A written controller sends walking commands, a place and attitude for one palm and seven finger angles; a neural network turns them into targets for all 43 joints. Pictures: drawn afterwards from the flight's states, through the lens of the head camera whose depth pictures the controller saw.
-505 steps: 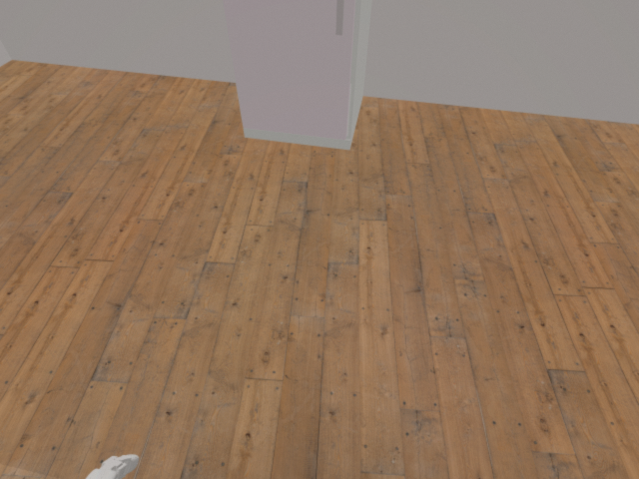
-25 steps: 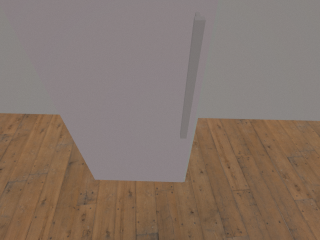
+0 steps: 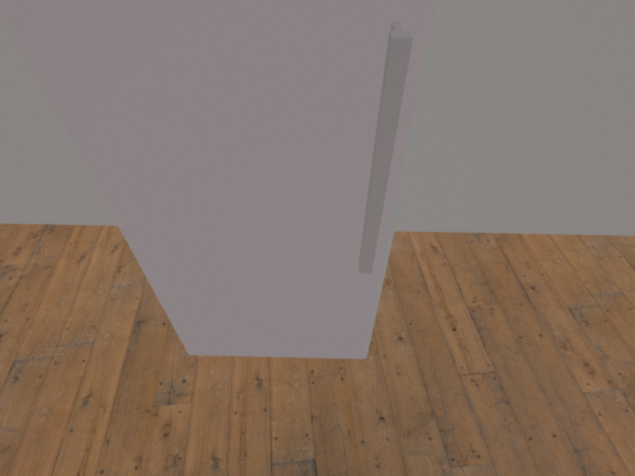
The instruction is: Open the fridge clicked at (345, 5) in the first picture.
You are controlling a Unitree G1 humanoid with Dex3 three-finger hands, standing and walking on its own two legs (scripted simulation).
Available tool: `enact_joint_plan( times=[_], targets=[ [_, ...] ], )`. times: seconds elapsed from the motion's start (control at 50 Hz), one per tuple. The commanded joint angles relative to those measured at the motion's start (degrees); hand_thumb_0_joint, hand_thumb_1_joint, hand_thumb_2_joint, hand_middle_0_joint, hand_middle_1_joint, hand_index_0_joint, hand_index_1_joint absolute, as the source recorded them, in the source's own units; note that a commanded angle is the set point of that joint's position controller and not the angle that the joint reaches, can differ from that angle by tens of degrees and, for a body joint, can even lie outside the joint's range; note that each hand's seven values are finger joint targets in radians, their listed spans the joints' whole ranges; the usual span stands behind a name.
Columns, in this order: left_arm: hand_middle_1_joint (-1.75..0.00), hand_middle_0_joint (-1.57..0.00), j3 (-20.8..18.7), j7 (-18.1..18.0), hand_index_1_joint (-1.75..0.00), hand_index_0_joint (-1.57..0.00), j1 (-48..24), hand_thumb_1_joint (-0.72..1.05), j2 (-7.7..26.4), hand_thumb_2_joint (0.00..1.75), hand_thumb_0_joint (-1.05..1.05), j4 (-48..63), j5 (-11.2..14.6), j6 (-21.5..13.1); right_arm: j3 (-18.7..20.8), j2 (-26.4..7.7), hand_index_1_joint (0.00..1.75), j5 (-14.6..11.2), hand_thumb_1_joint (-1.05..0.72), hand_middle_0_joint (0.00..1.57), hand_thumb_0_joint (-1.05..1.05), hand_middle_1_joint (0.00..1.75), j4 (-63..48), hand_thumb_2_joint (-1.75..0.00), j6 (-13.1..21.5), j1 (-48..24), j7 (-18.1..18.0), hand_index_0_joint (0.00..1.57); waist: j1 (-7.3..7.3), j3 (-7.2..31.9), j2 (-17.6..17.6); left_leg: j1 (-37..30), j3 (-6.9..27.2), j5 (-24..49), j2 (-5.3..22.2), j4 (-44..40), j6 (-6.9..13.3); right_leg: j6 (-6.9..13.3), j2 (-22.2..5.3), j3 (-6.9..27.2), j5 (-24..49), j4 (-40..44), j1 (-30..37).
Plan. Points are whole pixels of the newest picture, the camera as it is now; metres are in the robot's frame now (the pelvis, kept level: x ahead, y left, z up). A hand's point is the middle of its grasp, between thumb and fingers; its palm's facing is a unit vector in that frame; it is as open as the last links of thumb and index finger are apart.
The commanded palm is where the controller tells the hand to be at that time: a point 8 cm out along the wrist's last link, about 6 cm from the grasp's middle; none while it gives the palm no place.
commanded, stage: look again from close up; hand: right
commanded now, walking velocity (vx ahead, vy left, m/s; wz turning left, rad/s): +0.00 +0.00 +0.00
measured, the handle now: (377, 174) +0.56 -0.06 +0.08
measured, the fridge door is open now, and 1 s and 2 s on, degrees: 0 0 0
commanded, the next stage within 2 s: shuffle to correct the standing spot in 0.68 s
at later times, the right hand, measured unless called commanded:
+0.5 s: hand out of the picture +0.00 -0.16 -0.18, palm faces +0.02 +0.98 -0.18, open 7.4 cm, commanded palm none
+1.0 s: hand out of the picture +0.00 -0.15 -0.18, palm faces +0.02 +0.99 -0.16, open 7.4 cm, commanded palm none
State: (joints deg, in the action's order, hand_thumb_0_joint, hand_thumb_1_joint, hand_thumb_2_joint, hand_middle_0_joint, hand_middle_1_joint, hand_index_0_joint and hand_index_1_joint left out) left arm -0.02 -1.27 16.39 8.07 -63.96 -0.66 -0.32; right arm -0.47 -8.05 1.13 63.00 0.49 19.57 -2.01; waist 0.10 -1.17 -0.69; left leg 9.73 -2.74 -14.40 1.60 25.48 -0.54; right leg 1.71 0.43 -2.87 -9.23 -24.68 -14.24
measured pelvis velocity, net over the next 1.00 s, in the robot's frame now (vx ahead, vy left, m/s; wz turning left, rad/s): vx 0.03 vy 0.01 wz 0.00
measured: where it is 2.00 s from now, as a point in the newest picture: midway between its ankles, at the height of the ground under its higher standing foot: outside the picture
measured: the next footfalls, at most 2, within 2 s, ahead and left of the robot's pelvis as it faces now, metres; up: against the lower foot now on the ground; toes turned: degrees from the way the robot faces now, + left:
none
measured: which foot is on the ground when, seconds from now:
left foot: down 0.00-1.00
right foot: down 0.00-1.00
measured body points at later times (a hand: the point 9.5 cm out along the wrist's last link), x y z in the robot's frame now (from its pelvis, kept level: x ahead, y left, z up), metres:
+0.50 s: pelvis +0.01 +0.00 +0.00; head +0.01 +0.00 +0.45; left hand +0.02 +0.23 -0.16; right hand +0.00 -0.22 -0.16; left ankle -0.01 +0.12 -0.74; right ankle +0.05 -0.10 -0.74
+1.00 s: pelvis +0.03 +0.01 +0.00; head +0.03 +0.01 +0.45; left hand +0.02 +0.23 -0.16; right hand +0.00 -0.20 -0.17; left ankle -0.01 +0.12 -0.74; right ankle +0.05 -0.10 -0.74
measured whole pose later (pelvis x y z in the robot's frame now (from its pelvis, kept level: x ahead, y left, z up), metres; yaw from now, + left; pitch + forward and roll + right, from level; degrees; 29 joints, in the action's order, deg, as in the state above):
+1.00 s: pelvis +0.03 +0.01 +0.00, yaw +0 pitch +0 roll -1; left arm -0.2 -1.5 16.7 7.4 -64.6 -1.3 0.1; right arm 0.3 -8.6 1.6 63.8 -0.4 20.0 -1.2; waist 0.0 0.1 -1.8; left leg 9.8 -2.8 -18.0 1.5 28.1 0.3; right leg 0.7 0.2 -2.7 -12.2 -26.1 -13.8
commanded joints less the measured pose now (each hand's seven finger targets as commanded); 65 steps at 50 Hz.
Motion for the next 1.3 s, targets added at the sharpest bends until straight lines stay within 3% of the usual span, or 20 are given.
enact_joint_plan(
  times=[0.0,0.1,0.34,0.7,0.76,0.78,0.86,0.94,1.0,1.04,1.06,1.08,1.1,1.12,1.14,1.18,1.2,1.24,1.26,1.28],
  targets=[
    [-0.3,-0.2,-0.9,-0.1,-0.3,-0.2,3.0,0.9,6.1,0.9,0.0,1.9,0.0,-1.0,1.2,-5.8,0.3,-0.1,-0.9,0.2,0.0,0.3,-1.5,-0.9,1.1,4.2,-0.1,0.2,0.24,-3.1,0.0,3.7,4.6,-0.6,4.7,-6.3,2.4,-0.1,-5.7,6.6,-3.4,5.9,-0.1],
    [-0.3,-0.2,-0.8,-0.2,-0.3,-0.2,2.7,0.9,6.3,0.9,0.0,1.8,0.0,-1.2,1.3,-6.1,0.3,-0.2,-0.9,0.2,0.0,0.3,-1.6,-0.9,1.2,3.6,-0.1,0.2,0.27,-2.9,0.3,3.3,4.6,0.9,4.8,-6.2,2.4,-0.2,-5.8,6.3,-0.2,5.1,0.5],
    [-0.3,-0.2,-0.7,-0.2,-0.3,-0.2,1.9,0.9,6.7,0.9,0.0,1.6,0.0,-1.1,1.3,-6.7,0.3,-0.2,-0.9,0.2,0.0,0.3,-1.4,-0.9,1.0,2.7,0.0,0.2,0.34,-4.4,0.8,3.8,4.7,-0.9,4.7,-6.9,2.3,-0.4,-5.9,6.4,-2.3,6.0,0.2],
    [-0.3,-0.2,-0.6,-0.3,-0.3,-0.2,0.8,0.9,7.5,0.9,0.0,1.6,0.0,-1.4,1.4,-7.5,0.3,-0.2,-0.9,0.2,0.0,0.3,-1.2,-0.9,1.2,2.0,0.1,0.2,0.56,-2.5,0.6,2.1,4.3,2.7,5.0,-6.7,2.1,-0.3,-6.2,6.4,2.8,5.2,1.9],
    [-0.3,-0.2,-0.6,-0.3,-0.3,-0.2,0.9,0.9,7.6,0.9,0.0,1.5,0.0,-1.3,1.5,-7.6,0.3,-0.2,-0.9,0.2,0.0,0.3,-1.2,-0.9,1.1,1.9,0.2,0.2,0.53,-2.6,0.3,2.0,4.2,1.4,5.1,-7.0,2.1,-0.4,-6.2,6.4,1.5,5.5,1.7],
    [-0.3,-0.2,-0.1,-0.3,-0.3,-0.2,1.3,0.9,5.3,0.9,0.0,1.1,-0.1,-1.1,1.0,-5.4,0.3,-0.3,-0.9,0.2,0.0,0.3,-0.5,-0.9,0.9,2.9,0.1,0.2,0.46,-2.4,-0.3,2.2,3.9,0.5,4.9,-7.2,1.7,-0.6,-6.3,6.3,0.9,5.3,2.3],
    [-0.3,-0.2,-0.6,-0.3,-0.3,-0.2,2.9,0.9,5.6,0.9,0.0,0.4,-0.5,-0.3,1.2,-4.7,0.3,0.0,-0.9,0.2,0.0,0.3,0.0,-0.9,0.1,3.9,0.4,0.2,-0.01,-5.2,1.4,5.2,2.5,-8.8,3.6,-5.1,1.7,-0.3,-7.3,8.0,-14.2,7.7,-0.3],
    [-0.3,-0.2,-1.6,-0.5,-0.3,-0.2,3.5,0.9,7.2,0.9,0.0,0.8,-0.7,-0.2,1.7,-4.1,0.3,0.4,-0.9,0.2,0.0,0.3,-0.3,-0.9,-0.2,5.3,1.0,0.2,0.21,-6.2,4.8,5.9,0.0,-8.8,1.7,0.1,1.6,1.6,-10.5,12.1,-22.1,10.9,-3.3],
    [-0.3,-0.2,-2.4,-0.7,-0.3,-0.2,4.1,0.9,7.4,0.9,0.0,1.3,-0.7,-0.3,2.0,-3.6,0.3,0.7,-0.9,0.2,0.0,0.3,-0.6,-0.9,-0.2,6.7,1.4,0.2,0.52,-6.4,3.9,5.9,0.0,-6.7,1.5,1.0,1.8,2.6,-11.5,12.4,-19.6,9.3,-3.9],
    [-0.3,-0.2,-2.5,-0.9,-0.3,-0.2,4.3,0.9,6.8,0.9,0.0,1.5,-0.7,-0.6,2.3,-3.6,0.3,0.5,-0.9,0.2,0.0,0.3,-0.7,-0.9,0.0,7.9,1.5,0.2,0.8,-4.9,2.9,4.3,1.0,-5.6,2.2,-0.4,2.1,2.3,-10.8,10.3,-15.2,5.7,-4.1],
    [-0.3,-0.2,-2.5,-1.0,-0.3,-0.2,4.2,0.9,6.1,0.9,0.0,1.7,-0.6,-0.6,2.6,-3.8,0.3,0.5,-0.9,0.2,0.0,0.3,-0.6,-0.9,0.1,8.6,1.5,0.2,1.0,-4.8,0.7,3.0,2.5,-5.8,3.0,-2.2,2.6,1.7,-9.6,8.0,-13.0,2.7,-5.3],
    [-0.3,-0.2,-2.3,-1.0,-0.3,-0.2,3.7,0.9,4.9,0.9,0.0,2.0,-0.6,-0.7,2.7,-4.2,0.3,0.5,-0.9,0.2,0.0,0.3,-0.4,-0.9,0.2,9.6,1.4,0.2,1.35,-5.0,-3.2,0.8,4.4,-4.4,4.2,-4.4,3.5,0.9,-7.7,4.5,-8.8,-1.9,-7.1],
    [-0.3,-0.2,-1.9,-1.1,-0.3,-0.2,3.0,0.9,3.5,0.9,0.0,2.4,-0.6,-0.8,3.2,-5.3,0.3,0.4,-0.9,0.2,0.0,0.3,0.1,-0.9,0.2,11.0,1.2,0.2,1.94,-5.0,-9.0,-2.7,8.1,-1.9,7.1,-7.1,4.9,-0.3,-4.7,-0.5,-7.4,-8.8,-10.8],
    [-0.3,-0.2,-1.6,-1.0,-0.3,-0.2,1.3,0.9,2.1,0.9,0.0,3.4,-0.8,-0.9,3.7,-6.2,0.3,0.4,-0.9,0.2,0.0,0.3,0.5,-0.9,0.3,12.9,0.8,0.2,2.62,-4.7,-13.4,-5.2,12.1,5.2,10.9,-9.0,6.9,-1.3,-2.8,-3.6,-11.9,-15.5,-14.7],
    [-0.3,-0.2,-1.7,-1.0,-0.3,-0.2,-1.0,0.9,1.9,0.9,0.0,4.2,-0.9,-0.8,3.7,-5.8,0.3,0.6,-0.9,0.2,0.0,0.3,0.7,-0.9,0.3,13.6,0.7,0.2,3.29,-5.8,-13.1,-5.7,13.1,13.0,12.9,-9.1,9.1,-1.2,-3.4,-3.2,-18.1,-21.9,-17.7],
    [-0.3,-0.2,-1.8,-1.0,-0.3,-0.2,-2.9,0.9,1.2,0.9,0.0,4.9,-0.7,-1.0,3.5,-4.5,0.3,1.0,-0.9,0.2,0.0,0.3,1.1,-0.9,0.5,14.5,0.3,0.2,3.06,-5.7,-7.0,-7.9,12.9,25.0,14.9,-6.9,12.8,-1.2,-4.9,-3.4,-20.9,-28.3,-20.4],
    [-0.3,-0.2,-1.7,-0.9,-0.3,-0.2,-3.6,0.9,0.3,0.9,0.0,4.8,-0.5,-1.1,3.5,-4.4,0.3,1.1,-0.9,0.2,0.0,0.3,1.1,-0.9,0.6,14.2,0.1,0.2,2.91,-5.4,-4.8,-8.5,11.7,29.8,14.7,-5.7,13.2,-1.4,-5.0,-3.6,-21.0,-27.1,-20.0],
    [-0.3,-0.2,-0.8,-0.8,-0.3,-0.2,-3.3,0.9,-1.5,0.9,0.0,4.1,-0.2,-1.2,2.9,-3.7,0.3,0.8,-0.9,0.2,0.0,0.3,1.5,-0.9,1.1,13.5,-0.4,0.2,1.98,-3.5,-2.5,-8.2,9.1,39.8,12.8,-2.6,11.3,-2.0,-4.4,-4.0,-15.9,-17.8,-14.0],
    [-0.3,-0.2,-0.4,-1.0,-0.3,-0.2,-1.5,0.9,-1.9,0.9,0.0,3.0,0.0,-1.1,2.4,-3.1,0.3,0.4,-0.9,0.2,0.0,0.3,1.6,-0.9,1.1,12.0,-0.5,0.2,0.68,-2.9,-1.9,-5.1,6.6,42.2,10.7,-0.4,9.3,-2.0,-3.7,-4.4,-10.0,-10.7,-6.8],
    [-0.3,-0.2,-0.6,-1.3,-0.3,-0.2,3.0,0.9,-1.8,0.9,0.0,1.2,0.2,-1.3,2.1,-2.7,0.3,0.0,-0.9,0.2,0.0,0.3,1.2,-0.9,1.2,9.7,-0.6,0.2,-1.8,-1.7,-2.0,-1.8,3.7,42.5,8.0,3.8,6.5,-1.6,-3.3,-4.5,1.2,-2.4,2.0]
  ],
)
